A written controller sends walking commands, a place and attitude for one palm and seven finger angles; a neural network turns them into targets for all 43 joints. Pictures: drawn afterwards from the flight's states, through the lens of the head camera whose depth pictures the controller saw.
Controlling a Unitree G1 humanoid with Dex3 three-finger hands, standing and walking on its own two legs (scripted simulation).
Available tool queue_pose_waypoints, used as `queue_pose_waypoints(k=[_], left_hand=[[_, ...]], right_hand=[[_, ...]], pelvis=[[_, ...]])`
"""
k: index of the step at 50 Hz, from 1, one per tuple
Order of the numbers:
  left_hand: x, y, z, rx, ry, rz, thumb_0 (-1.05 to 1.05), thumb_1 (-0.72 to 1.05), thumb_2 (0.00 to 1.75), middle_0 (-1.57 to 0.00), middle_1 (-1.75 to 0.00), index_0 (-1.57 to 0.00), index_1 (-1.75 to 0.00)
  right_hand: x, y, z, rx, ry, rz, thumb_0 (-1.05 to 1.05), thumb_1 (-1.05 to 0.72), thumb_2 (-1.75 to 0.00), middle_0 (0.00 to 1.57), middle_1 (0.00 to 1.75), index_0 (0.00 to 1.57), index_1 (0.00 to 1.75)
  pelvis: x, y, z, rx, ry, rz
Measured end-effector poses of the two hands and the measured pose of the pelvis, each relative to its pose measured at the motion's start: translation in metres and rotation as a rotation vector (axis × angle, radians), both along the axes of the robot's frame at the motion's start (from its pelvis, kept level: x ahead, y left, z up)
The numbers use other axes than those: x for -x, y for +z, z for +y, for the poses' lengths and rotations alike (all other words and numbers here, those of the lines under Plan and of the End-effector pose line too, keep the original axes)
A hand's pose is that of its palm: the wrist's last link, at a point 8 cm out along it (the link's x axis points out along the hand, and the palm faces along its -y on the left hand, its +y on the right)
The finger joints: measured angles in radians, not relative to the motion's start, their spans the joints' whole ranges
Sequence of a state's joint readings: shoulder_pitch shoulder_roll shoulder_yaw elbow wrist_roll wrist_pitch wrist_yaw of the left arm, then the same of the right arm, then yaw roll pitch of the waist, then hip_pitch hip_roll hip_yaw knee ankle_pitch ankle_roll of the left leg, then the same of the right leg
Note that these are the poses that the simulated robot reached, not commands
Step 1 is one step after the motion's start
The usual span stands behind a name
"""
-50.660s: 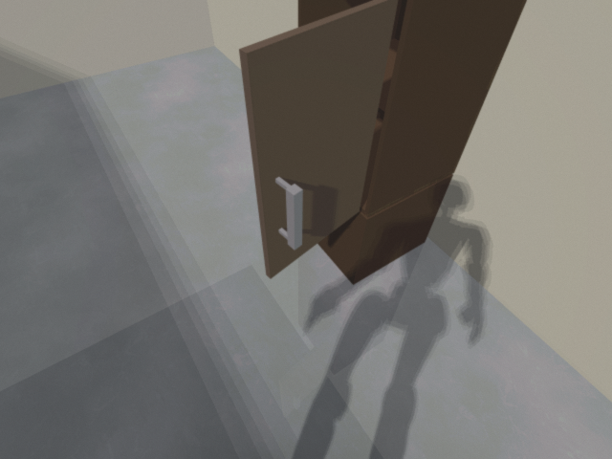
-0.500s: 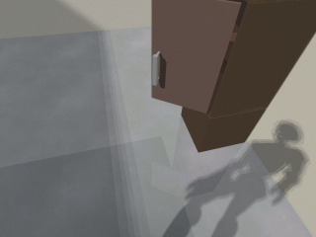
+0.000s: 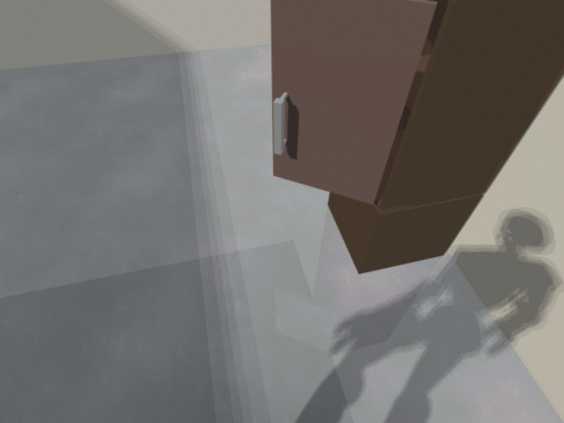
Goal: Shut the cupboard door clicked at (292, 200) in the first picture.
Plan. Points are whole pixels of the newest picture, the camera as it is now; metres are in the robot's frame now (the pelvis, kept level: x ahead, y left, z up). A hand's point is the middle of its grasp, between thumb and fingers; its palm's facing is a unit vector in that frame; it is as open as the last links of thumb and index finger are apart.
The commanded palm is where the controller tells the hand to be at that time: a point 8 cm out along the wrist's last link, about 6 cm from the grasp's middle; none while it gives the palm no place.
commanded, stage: walk to a spot facing it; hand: left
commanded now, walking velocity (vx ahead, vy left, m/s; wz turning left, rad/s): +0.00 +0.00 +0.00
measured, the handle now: (281, 124) +0.90 +0.04 -0.11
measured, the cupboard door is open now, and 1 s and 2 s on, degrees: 54 54 54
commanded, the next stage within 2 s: turn to face it in 1.76 s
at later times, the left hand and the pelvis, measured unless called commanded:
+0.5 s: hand out of the picture +0.00 +0.22 -0.21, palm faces +0.19 -0.96 -0.23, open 7.4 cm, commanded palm none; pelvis +0.00 +0.01 -0.03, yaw +11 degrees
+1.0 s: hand out of the picture -0.02 +0.19 -0.16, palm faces +0.45 -0.84 -0.31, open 7.4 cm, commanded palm none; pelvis +0.00 -0.04 -0.01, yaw +28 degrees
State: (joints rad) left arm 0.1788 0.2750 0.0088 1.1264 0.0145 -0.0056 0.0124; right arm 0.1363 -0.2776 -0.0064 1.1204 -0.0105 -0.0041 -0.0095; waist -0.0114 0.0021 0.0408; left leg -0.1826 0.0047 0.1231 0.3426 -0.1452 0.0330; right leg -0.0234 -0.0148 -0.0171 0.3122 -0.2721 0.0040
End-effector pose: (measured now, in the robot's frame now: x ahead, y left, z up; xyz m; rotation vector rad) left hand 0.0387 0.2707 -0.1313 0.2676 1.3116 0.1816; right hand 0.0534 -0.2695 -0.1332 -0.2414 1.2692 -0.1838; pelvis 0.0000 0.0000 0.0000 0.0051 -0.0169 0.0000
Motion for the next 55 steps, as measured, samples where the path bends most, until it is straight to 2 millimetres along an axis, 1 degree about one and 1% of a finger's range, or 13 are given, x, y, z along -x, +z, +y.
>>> queue_pose_waypoints(k=[8, 13, 20, 24, 26, 31, 35, 38, 41, 44, 46, 51, 55], left_hand=[[-0.005, -0.002, -0.008, 0.007, 0.008, 0.0, 0.01, 0.91, 0.9, -0.2, -0.3, -0.2, -0.3], [0.0, -0.008, -0.017, 0.016, 0.049, -0.013, 0.01, 0.91, 0.9, -0.2, -0.3, -0.2, -0.3], [0.028, -0.025, -0.022, 0.048, 0.148, -0.017, 0.01, 0.91, 0.9, -0.2, -0.3, -0.2, -0.3], [0.047, -0.042, -0.012, 0.07, 0.205, 0.008, 0.01, 0.9, 0.9, -0.2, -0.3, -0.2, -0.3], [0.053, -0.045, -0.007, 0.071, 0.228, 0.023, 0.01, 0.91, 0.9, -0.2, -0.3, -0.2, -0.3], [0.054, -0.028, 0.004, 0.051, 0.264, -0.002, 0.01, 0.91, 0.9, -0.2, -0.3, -0.2, -0.3], [0.047, -0.012, 0.009, 0.022, 0.289, -0.072, 0.01, 0.91, 0.9, -0.2, -0.3, -0.2, -0.3], [0.043, -0.004, 0.007, -0.002, 0.311, -0.116, 0.01, 0.91, 0.9, -0.2, -0.3, -0.2, -0.3], [0.043, 0.002, -0.002, -0.024, 0.338, -0.154, 0.01, 0.91, 0.9, -0.2, -0.3, -0.2, -0.3], [0.052, 0.003, -0.015, -0.055, 0.37, -0.181, 0.01, 0.91, 0.9, -0.2, -0.3, -0.2, -0.3], [0.065, 0.006, -0.027, -0.058, 0.403, -0.159, 0.01, 0.91, 0.9, -0.2, -0.3, -0.2, -0.3], [0.091, 0.009, -0.053, -0.034, 0.489, -0.104, 0.01, 0.91, 0.9, -0.2, -0.3, -0.2, -0.3], [0.109, 0.003, -0.067, -0.004, 0.562, -0.095, 0.01, 0.91, 0.9, -0.2, -0.3, -0.2, -0.3]], right_hand=[[-0.002, -0.001, -0.003, 0.002, 0.0, 0.012, 0.0, -0.9, -0.89, 0.2, 0.3, 0.21, 0.3], [0.002, -0.009, 0.004, -0.018, 0.015, 0.043, 0.0, -0.9, -0.89, 0.2, 0.3, 0.2, 0.3], [0.002, -0.022, 0.024, -0.042, 0.064, 0.098, 0.0, -0.9, -0.89, 0.2, 0.3, 0.2, 0.3], [-0.011, -0.025, 0.039, -0.036, 0.109, 0.078, 0.01, -0.9, -0.89, 0.2, 0.3, 0.2, 0.3], [-0.015, -0.027, 0.045, -0.03, 0.133, 0.064, 0.0, -0.9, -0.89, 0.2, 0.3, 0.2, 0.3], [-0.016, -0.018, 0.053, -0.03, 0.19, 0.079, 0.0, -0.9, -0.89, 0.2, 0.3, 0.21, 0.3], [-0.023, -0.014, 0.051, -0.033, 0.238, 0.093, 0.0, -0.9, -0.89, 0.2, 0.3, 0.21, 0.3], [-0.033, -0.014, 0.043, -0.037, 0.269, 0.088, 0.0, -0.9, -0.89, 0.2, 0.3, 0.21, 0.3], [-0.049, -0.017, 0.032, -0.042, 0.3, 0.076, 0.0, -0.9, -0.89, 0.2, 0.3, 0.21, 0.3], [-0.071, -0.026, 0.02, -0.052, 0.327, 0.057, 0.0, -0.9, -0.89, 0.2, 0.3, 0.21, 0.3], [-0.087, -0.026, 0.016, -0.051, 0.356, 0.043, 0.01, -0.9, -0.89, 0.2, 0.3, 0.21, 0.3], [-0.122, -0.015, 0.021, -0.061, 0.428, 0.004, 0.01, -0.91, -0.89, 0.2, 0.3, 0.2, 0.3], [-0.144, -0.01, 0.039, -0.058, 0.512, 0.008, 0.0, -0.91, -0.89, 0.2, 0.3, 0.2, 0.3]], pelvis=[[-0.005, -0.001, -0.004, -0.003, 0.009, 0.002], [-0.003, -0.005, -0.007, -0.005, 0.044, 0.002], [0.0, -0.017, -0.002, 0.014, 0.126, -0.019], [-0.001, -0.028, 0.01, 0.01, 0.174, -0.02], [0.003, -0.03, 0.015, 0.001, 0.188, -0.016], [0.011, -0.018, 0.016, 0.009, 0.237, 0.012], [0.013, -0.011, 0.01, 0.023, 0.285, 0.032], [0.013, -0.01, 0.0, 0.027, 0.324, 0.04], [0.011, -0.011, -0.013, 0.026, 0.366, 0.044], [0.007, -0.018, -0.028, 0.003, 0.402, 0.054], [0.006, -0.016, -0.033, 0.003, 0.436, 0.043], [-0.002, -0.007, -0.036, -0.019, 0.511, 0.037], [-0.005, -0.006, -0.035, -0.027, 0.579, 0.035]])
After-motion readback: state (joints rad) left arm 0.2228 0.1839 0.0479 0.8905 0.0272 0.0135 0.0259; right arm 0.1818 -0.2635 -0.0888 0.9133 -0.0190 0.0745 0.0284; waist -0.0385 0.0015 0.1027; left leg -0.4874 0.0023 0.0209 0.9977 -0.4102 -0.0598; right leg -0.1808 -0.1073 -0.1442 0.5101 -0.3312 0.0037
